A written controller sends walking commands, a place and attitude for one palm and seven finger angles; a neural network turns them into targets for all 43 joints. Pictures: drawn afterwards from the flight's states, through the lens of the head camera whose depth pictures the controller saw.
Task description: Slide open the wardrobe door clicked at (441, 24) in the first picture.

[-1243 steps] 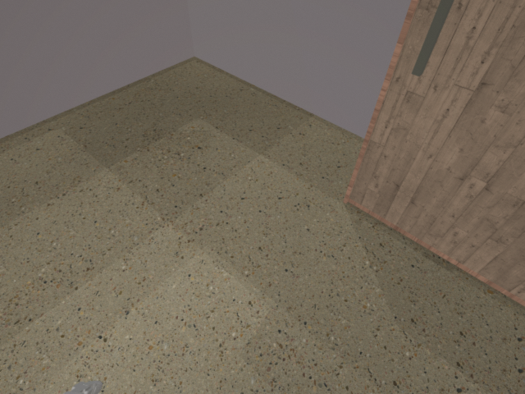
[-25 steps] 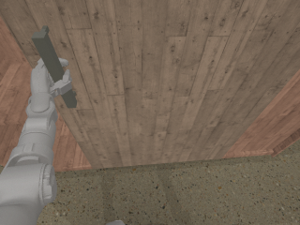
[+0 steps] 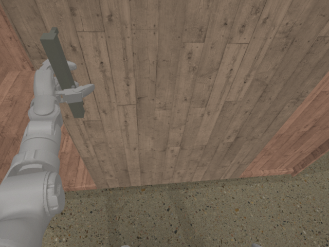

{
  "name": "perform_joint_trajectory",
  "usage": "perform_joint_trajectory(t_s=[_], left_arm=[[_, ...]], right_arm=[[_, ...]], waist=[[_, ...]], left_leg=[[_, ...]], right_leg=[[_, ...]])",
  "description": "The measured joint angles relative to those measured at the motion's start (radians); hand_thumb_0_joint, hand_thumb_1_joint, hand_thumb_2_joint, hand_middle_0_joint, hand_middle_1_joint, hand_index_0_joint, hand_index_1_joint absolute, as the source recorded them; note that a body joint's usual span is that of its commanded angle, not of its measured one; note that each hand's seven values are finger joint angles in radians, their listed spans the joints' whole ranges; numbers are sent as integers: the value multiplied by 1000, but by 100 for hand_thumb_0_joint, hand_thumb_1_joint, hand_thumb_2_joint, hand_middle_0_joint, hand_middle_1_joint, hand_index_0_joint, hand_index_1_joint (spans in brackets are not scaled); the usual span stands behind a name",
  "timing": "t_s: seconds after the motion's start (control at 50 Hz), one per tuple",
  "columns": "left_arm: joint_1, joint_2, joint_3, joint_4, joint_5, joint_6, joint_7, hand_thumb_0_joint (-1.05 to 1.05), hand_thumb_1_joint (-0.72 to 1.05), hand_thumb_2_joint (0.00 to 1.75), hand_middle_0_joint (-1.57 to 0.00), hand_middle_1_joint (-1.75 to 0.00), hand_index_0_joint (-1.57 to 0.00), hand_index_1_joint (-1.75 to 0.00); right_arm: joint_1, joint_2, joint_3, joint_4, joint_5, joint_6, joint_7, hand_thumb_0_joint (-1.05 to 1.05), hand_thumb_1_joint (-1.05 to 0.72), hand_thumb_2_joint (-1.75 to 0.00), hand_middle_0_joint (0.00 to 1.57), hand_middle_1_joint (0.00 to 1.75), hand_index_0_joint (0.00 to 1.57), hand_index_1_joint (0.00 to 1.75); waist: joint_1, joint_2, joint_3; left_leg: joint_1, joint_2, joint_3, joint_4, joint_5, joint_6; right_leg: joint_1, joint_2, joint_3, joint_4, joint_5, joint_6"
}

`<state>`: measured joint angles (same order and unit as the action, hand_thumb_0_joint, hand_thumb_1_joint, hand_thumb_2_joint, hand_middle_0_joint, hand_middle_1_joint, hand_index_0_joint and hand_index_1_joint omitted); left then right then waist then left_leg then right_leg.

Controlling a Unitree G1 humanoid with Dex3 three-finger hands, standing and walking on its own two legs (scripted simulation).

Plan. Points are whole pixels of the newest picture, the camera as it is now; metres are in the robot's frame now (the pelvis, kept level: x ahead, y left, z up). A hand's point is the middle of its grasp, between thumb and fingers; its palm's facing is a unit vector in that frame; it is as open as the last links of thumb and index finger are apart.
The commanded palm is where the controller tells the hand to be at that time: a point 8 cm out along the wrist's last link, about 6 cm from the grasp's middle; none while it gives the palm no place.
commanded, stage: loosen the grip on the handle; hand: left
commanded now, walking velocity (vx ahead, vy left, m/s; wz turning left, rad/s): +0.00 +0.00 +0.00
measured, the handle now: (68, 77) +0.51 +0.25 +0.13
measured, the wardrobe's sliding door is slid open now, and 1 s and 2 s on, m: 0.44 0.44 0.44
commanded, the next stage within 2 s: slip the hand off the handle in 0.32 s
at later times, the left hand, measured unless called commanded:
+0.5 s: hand (73, 89) +0.47 +0.23 +0.12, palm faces +0.30 -0.94 -0.17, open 13.8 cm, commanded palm +0.43 +0.28 +0.13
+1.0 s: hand (39, 89) +0.46 +0.31 +0.13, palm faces +0.33 -0.93 -0.18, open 14.2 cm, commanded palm +0.42 +0.34 +0.13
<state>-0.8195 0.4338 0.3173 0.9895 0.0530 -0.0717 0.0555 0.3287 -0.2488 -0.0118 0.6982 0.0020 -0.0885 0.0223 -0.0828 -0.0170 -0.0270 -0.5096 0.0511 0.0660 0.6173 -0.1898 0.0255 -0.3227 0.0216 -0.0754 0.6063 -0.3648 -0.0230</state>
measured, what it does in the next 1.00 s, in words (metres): stands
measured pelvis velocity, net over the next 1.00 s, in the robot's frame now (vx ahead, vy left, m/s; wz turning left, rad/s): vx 0.02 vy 0.00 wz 0.01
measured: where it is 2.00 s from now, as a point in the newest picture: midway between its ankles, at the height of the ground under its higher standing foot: outside the picture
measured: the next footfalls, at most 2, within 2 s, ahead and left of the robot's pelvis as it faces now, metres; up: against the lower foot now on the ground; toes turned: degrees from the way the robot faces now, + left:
none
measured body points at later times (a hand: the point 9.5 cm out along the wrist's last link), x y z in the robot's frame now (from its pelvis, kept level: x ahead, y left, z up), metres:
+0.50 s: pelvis +0.00 +0.01 +0.00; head +0.03 +0.02 +0.45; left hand +0.44 +0.28 +0.14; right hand +0.02 -0.26 -0.12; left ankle +0.08 +0.11 -0.72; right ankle -0.03 -0.10 -0.72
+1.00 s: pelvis +0.02 +0.00 +0.00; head +0.07 +0.02 +0.45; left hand +0.43 +0.35 +0.14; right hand +0.05 -0.28 -0.11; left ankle +0.08 +0.11 -0.72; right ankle -0.03 -0.10 -0.72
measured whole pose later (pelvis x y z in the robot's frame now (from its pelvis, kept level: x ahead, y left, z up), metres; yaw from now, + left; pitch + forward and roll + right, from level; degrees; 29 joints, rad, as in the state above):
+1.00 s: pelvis +0.02 +0.00 +0.00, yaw +0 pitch +7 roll -2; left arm -0.72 0.61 0.41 0.97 -0.03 -0.13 -0.11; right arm 0.37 -0.29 -0.01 0.76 0.03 -0.07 -0.05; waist -0.07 0.00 -0.03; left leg -0.56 0.06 0.05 0.66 -0.23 0.02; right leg -0.34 0.03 -0.09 0.60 -0.38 -0.02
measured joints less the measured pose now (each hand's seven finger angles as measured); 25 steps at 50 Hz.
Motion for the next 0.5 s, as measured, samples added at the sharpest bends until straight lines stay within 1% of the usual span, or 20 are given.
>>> perform_joint_trajectory(t_s=[0.1,0.14,0.2,0.28,0.42,0.5], left_arm=[[-5,-8,-14,-5,-3,2,46,0,-21,36,-42,-136,-43,-137],[-1,-8,-20,-10,-5,-6,62,0,-31,31,-41,-134,-41,-135],[6,7,4,0,-3,-18,60,0,-41,26,-38,-131,-39,-131],[14,15,1,-1,-11,-30,47,0,-49,23,-34,-126,-41,-131],[38,-4,-8,-20,-25,-32,54,-1,-53,20,-32,-122,-39,-127],[46,-1,13,-14,-16,-38,37,-1,-54,20,-32,-121,-39,-125]], right_arm=[[42,-13,-10,36,0,5,-5,1,-91,-90,21,30,20,30],[58,-15,-13,50,-2,4,-6,1,-91,-90,21,30,20,30],[74,-17,-8,65,-3,7,-13,1,-91,-90,21,30,20,30],[94,-12,-7,79,-4,0,-21,1,-91,-90,21,30,20,30],[87,-2,-2,89,-5,-14,-23,1,-91,-90,21,30,20,30],[60,-1,6,77,-7,-14,-28,1,-91,-90,21,30,20,30]], waist=[[-11,9,-3],[-15,13,-3],[-25,17,-3],[-26,23,-1],[-20,30,-7],[-22,32,-11]], left_leg=[[-37,1,-6,25,-2,4],[-45,1,-7,30,-3,4],[-50,4,-3,34,-5,6],[-50,4,-3,33,-6,7],[-40,2,-4,26,-7,7],[-36,4,-3,25,-9,6]], right_leg=[[-34,0,-6,23,-3,3],[-41,1,-5,28,-3,4],[-47,2,-1,29,-3,5],[-45,3,-1,23,0,7],[-31,3,-1,10,2,8],[-28,4,1,8,1,7]])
